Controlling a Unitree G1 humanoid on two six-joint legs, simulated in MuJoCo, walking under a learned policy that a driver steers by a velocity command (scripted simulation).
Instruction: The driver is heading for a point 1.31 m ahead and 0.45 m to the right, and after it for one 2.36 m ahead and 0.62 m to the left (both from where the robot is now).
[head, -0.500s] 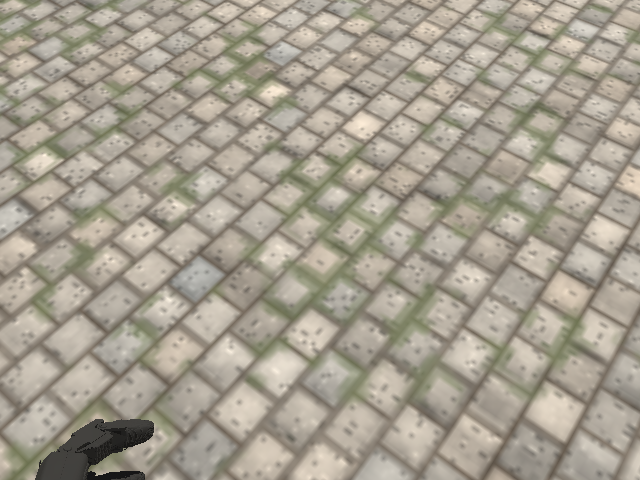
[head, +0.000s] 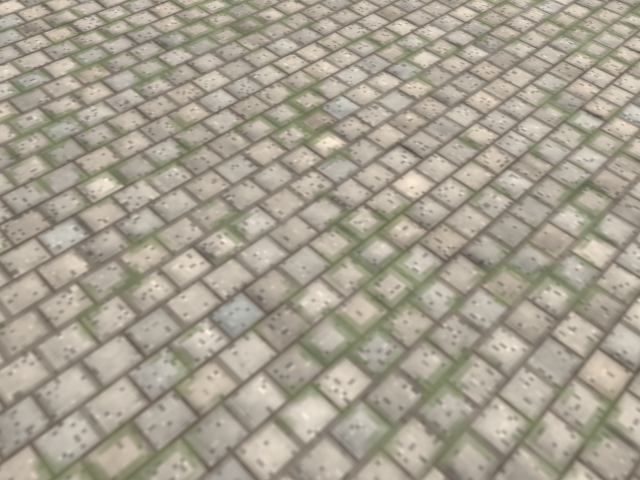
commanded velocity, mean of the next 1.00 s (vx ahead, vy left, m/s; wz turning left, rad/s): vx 0.00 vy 0.00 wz -0.61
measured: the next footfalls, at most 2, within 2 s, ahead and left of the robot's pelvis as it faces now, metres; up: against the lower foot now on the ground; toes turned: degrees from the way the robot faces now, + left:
right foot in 0.22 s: +0.00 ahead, -0.14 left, +0.00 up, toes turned -15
left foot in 0.74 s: +0.16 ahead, +0.01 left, +0.00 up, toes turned -43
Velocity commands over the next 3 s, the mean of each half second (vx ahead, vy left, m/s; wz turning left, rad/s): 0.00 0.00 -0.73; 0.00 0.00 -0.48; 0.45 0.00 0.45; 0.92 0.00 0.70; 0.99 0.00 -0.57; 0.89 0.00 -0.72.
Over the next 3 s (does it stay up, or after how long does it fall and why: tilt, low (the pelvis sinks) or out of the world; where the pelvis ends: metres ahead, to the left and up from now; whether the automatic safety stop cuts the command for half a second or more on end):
stays up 1.49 -0.30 -0.02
